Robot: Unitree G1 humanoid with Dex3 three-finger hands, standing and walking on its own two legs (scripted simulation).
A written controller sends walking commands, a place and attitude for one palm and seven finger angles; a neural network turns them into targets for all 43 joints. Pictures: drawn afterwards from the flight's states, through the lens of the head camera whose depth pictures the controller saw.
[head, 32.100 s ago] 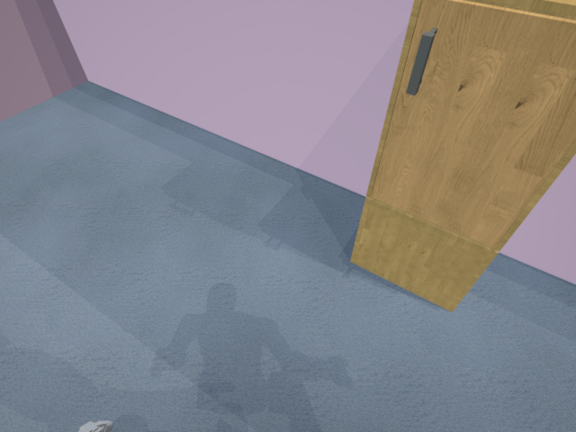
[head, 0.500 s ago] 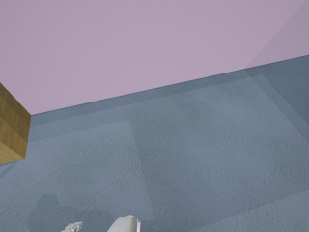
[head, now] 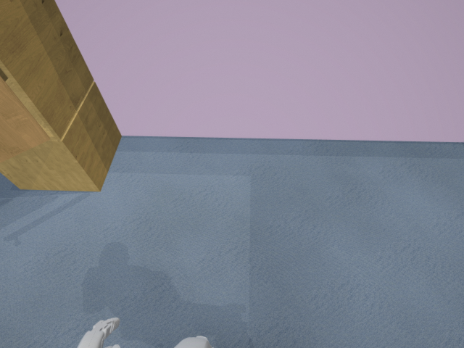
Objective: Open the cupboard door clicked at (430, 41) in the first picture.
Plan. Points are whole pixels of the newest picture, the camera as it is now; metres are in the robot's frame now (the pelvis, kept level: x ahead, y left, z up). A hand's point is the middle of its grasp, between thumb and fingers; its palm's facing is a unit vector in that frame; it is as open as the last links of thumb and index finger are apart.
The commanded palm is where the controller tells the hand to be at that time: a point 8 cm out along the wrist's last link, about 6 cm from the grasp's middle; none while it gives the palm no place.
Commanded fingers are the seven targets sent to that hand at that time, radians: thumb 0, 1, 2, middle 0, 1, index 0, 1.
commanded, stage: turn to face it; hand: left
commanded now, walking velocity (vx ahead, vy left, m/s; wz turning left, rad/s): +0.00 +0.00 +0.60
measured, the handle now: out of the picture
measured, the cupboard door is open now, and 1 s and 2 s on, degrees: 41 41 41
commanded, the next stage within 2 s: take the last steps up to it in 1.04 s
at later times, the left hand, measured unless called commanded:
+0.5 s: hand out of the picture +0.04 +0.26 -0.16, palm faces +0.33 -0.91 -0.24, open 7.4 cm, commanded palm none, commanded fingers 0.00 0.90 0.90 -0.20 -0.30 -0.20 -0.30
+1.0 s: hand out of the picture -0.03 +0.21 -0.18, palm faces +0.56 -0.80 -0.20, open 7.4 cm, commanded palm none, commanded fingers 0.00 0.90 0.90 -0.20 -0.30 -0.20 -0.30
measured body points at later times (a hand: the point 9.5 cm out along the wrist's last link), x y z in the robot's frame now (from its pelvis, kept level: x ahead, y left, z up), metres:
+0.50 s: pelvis +0.02 +0.03 +0.01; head +0.06 +0.06 +0.45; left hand +0.02 +0.31 -0.14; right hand +0.19 -0.19 -0.12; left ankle +0.01 +0.12 -0.73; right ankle +0.05 -0.14 -0.66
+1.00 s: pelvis +0.04 +0.02 +0.00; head +0.07 +0.06 +0.44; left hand -0.05 +0.25 -0.16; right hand +0.27 -0.14 -0.13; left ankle +0.01 +0.12 -0.73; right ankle +0.09 -0.13 -0.72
